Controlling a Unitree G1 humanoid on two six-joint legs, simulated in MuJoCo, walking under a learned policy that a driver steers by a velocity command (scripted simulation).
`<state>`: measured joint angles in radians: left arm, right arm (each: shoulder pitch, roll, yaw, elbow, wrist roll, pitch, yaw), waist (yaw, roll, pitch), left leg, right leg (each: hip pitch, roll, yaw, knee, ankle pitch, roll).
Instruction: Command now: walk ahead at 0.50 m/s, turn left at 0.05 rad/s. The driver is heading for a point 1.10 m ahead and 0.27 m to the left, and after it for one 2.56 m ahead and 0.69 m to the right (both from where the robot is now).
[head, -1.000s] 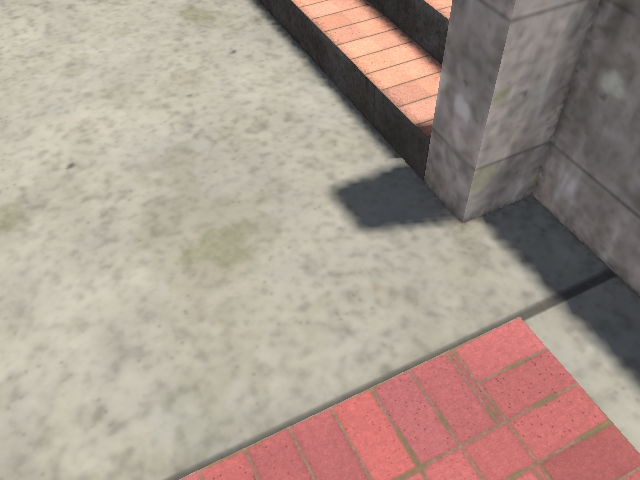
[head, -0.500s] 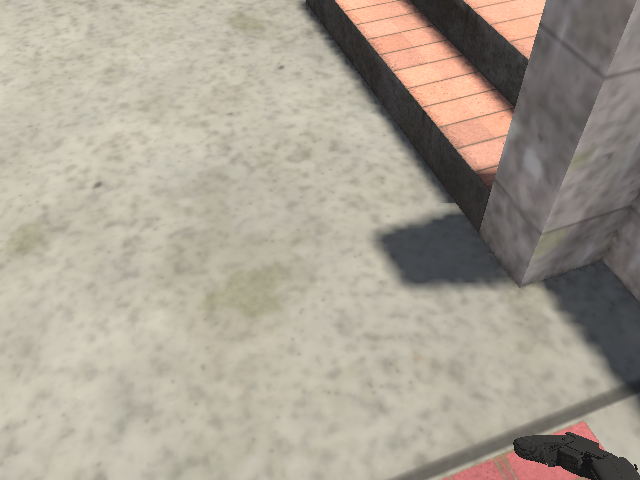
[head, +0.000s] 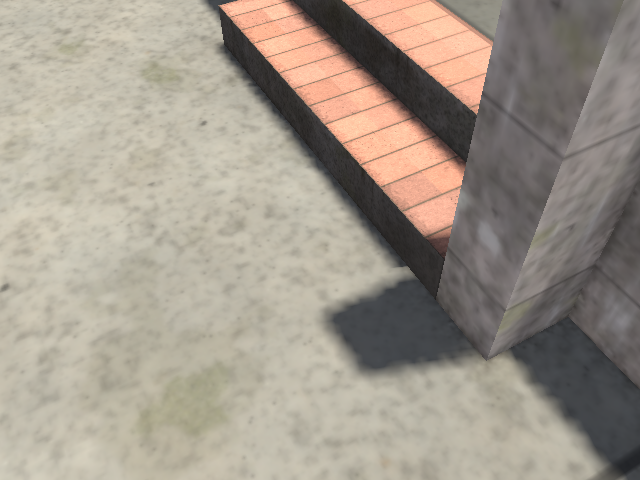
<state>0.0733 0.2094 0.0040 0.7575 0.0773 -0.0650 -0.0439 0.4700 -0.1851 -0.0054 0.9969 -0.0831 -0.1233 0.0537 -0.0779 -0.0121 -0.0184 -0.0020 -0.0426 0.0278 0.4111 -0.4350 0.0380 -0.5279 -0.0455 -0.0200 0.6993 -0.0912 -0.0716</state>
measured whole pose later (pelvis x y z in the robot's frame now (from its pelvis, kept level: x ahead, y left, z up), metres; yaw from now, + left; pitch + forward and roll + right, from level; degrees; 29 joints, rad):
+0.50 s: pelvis +0.29 +0.02 -0.11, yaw +12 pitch +2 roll -5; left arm 0.53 0.19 0.03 0.97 -0.02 -0.08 0.05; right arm -0.01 -0.23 -0.04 0.76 0.04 -0.03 0.11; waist 0.13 0.05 0.02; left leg -0.50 0.04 -0.01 0.44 0.31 0.10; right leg -0.13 -0.06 -0.26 1.13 -0.87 0.02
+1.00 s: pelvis +0.56 +0.04 -0.15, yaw +25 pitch +3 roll +1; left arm 0.16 0.22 0.06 0.72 0.01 -0.11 0.00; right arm 0.30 -0.26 -0.07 0.84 0.03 -0.05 -0.01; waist -0.02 0.03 -0.06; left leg -0.39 -0.08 -0.11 1.07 -0.45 0.06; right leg -0.46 0.01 0.00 0.61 -0.21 -0.03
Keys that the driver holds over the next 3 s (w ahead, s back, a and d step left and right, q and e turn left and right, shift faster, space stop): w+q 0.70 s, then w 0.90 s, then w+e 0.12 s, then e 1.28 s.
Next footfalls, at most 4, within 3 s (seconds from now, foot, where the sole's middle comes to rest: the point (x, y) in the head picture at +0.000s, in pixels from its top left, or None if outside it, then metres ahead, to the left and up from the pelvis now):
0.50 left None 0.44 0.14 -0.91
0.90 right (319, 419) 0.70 -0.01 -0.91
1.44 left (185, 380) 0.83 0.32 -0.91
1.94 right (224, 270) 1.18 0.23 -0.91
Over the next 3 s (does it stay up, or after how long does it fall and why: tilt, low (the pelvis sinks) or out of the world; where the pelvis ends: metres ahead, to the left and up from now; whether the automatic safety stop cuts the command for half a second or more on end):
stays up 1.05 0.28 -0.13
